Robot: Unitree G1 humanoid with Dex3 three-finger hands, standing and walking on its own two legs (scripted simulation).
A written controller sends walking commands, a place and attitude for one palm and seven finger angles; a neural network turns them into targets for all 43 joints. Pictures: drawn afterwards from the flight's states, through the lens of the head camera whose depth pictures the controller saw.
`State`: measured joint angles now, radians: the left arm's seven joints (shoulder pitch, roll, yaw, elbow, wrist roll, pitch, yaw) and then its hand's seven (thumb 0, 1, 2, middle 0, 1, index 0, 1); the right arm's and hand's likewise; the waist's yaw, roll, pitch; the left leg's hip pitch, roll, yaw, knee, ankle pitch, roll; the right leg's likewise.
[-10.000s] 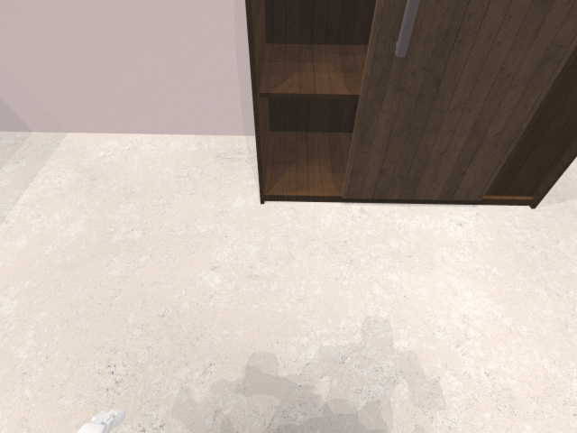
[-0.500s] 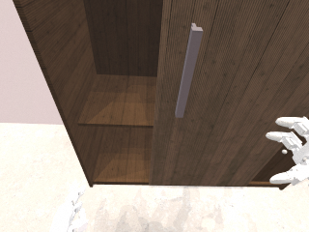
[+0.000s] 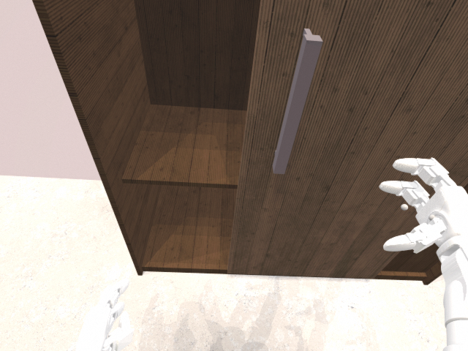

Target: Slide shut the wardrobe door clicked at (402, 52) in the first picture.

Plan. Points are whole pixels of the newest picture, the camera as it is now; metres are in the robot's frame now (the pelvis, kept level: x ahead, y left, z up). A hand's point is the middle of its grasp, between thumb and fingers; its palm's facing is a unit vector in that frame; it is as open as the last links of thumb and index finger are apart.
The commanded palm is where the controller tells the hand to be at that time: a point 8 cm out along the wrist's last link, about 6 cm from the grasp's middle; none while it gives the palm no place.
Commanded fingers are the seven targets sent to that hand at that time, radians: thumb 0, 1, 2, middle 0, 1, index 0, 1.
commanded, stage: move the hooked fingers beside the handle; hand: right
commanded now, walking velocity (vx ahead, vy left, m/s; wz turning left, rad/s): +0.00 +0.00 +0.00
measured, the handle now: (290, 110) +0.56 -0.09 +0.15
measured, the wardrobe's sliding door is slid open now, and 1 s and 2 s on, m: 0.37 0.37 0.37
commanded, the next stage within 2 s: none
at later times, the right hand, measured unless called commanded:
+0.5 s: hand (369, 174) +0.40 -0.22 +0.13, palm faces +0.00 +1.00 -0.02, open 13.9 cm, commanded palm +0.38 -0.26 +0.13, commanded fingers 0.00 0.50 -0.30 0.30 1.20 0.30 1.20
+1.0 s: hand (340, 147) +0.46 -0.18 +0.14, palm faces -0.01 +1.00 +0.00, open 13.9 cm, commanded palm +0.45 -0.23 +0.13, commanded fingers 0.00 0.50 -0.30 0.30 1.20 0.30 1.20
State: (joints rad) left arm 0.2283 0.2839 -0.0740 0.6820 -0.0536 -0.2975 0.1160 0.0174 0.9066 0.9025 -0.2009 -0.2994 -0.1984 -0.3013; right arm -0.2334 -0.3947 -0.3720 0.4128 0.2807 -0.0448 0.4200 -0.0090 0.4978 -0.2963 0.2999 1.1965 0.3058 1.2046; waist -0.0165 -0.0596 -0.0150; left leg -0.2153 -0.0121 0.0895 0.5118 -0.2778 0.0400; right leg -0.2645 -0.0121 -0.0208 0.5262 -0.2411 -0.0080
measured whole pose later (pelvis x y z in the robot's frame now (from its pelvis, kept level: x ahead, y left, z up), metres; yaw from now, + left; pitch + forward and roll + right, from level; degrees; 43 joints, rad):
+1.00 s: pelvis +0.01 -0.02 -0.01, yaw +2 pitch +5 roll +1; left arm 0.35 0.27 -0.04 0.72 -0.03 -0.16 0.04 0.01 0.91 0.90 -0.20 -0.30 -0.20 -0.30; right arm -0.74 -0.34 -0.28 0.94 0.15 -0.17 0.18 -0.01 0.50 -0.30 0.30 1.20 0.30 1.20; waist 0.08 -0.03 -0.05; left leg -0.36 0.00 0.05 0.57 -0.30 0.01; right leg -0.40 0.00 -0.06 0.59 -0.28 -0.04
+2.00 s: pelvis +0.02 -0.01 -0.02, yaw +3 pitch +11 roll +1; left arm 0.40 0.28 -0.01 0.68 -0.01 -0.06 -0.01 0.01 0.91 0.90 -0.20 -0.30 -0.20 -0.30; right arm -0.88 -0.37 -0.33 1.10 0.09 -0.25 0.13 -0.01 0.50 -0.30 0.30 1.20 0.30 1.20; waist 0.12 -0.03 -0.08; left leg -0.50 -0.02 0.05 0.65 -0.34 0.02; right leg -0.54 -0.03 -0.06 0.69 -0.33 -0.02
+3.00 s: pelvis +0.01 -0.01 -0.02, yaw +2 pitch +12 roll +1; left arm 0.43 0.28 -0.02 0.71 0.01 -0.07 -0.02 0.01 0.91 0.90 -0.20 -0.30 -0.20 -0.30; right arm -1.03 -0.37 -0.33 1.23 0.05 -0.27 0.07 -0.01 0.50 -0.30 0.35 1.24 0.36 1.24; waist 0.15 -0.03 -0.08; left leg -0.57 -0.02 0.05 0.69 -0.33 0.02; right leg -0.62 -0.03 -0.05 0.72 -0.32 -0.03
